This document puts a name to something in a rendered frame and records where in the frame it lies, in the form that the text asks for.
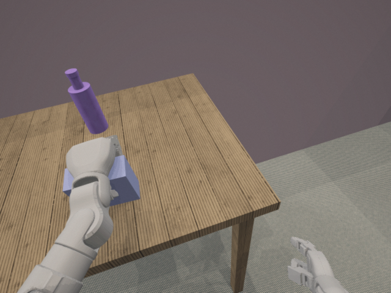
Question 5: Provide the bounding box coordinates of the right robot forearm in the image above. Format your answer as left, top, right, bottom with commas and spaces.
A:
313, 275, 349, 293

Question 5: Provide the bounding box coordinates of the table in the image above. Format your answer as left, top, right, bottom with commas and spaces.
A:
0, 73, 281, 293

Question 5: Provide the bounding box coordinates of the sponge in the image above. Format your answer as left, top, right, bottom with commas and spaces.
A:
63, 155, 140, 206

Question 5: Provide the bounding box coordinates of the left robot hand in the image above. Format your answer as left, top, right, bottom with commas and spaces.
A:
66, 135, 123, 200

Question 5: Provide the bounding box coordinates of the right robot hand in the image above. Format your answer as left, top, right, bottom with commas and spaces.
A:
288, 237, 334, 293

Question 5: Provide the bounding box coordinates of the left robot forearm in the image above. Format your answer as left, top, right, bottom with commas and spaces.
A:
17, 172, 114, 293

